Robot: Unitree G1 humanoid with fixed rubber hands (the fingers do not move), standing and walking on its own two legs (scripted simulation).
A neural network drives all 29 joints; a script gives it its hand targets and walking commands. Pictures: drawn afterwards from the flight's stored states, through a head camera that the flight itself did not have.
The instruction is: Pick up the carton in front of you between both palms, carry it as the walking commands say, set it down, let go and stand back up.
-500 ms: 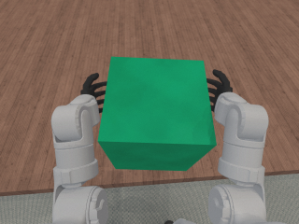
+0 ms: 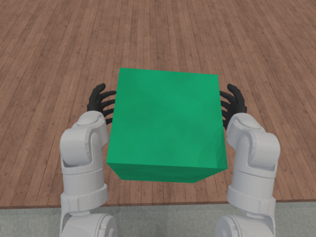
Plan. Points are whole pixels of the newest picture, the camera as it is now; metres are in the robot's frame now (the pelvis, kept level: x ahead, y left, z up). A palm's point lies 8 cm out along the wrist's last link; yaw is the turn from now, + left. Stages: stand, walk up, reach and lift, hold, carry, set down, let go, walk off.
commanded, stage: carry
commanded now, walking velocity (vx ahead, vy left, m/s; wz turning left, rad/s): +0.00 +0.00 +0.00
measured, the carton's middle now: (162, 134) +0.35 +0.01 +0.03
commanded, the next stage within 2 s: none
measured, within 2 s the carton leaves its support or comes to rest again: neither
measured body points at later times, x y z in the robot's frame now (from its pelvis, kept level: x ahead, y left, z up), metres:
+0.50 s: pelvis +0.02 +0.00 +0.00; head +0.00 +0.01 +0.45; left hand +0.36 +0.15 +0.11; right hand +0.36 -0.15 +0.12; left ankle +0.00 +0.09 -0.73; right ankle +0.00 -0.12 -0.73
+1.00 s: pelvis -0.01 -0.01 +0.00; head -0.03 +0.00 +0.45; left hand +0.33 +0.15 +0.12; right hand +0.33 -0.16 +0.12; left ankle +0.00 +0.09 -0.73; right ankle +0.00 -0.12 -0.73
